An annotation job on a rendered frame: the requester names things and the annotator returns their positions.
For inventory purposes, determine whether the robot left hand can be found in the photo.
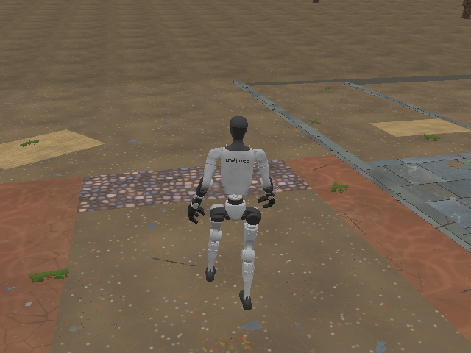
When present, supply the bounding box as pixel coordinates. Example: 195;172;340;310
188;204;205;224

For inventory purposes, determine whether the humanoid robot torso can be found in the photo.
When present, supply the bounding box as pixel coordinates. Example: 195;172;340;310
220;144;255;221

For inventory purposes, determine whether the robot right hand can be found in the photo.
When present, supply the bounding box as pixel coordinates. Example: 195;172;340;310
258;196;275;208

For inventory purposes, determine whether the right robot foot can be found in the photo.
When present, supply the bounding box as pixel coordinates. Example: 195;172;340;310
239;290;252;310

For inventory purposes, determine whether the robot left upper arm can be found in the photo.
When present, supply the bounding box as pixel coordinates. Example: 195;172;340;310
201;147;222;189

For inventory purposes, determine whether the robot right upper arm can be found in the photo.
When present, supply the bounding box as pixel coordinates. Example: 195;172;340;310
253;149;271;188

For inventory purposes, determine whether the robot left forearm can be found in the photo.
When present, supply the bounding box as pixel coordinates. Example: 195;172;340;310
191;177;208;209

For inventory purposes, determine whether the robot right forearm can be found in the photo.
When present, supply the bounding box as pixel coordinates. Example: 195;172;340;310
263;177;275;200

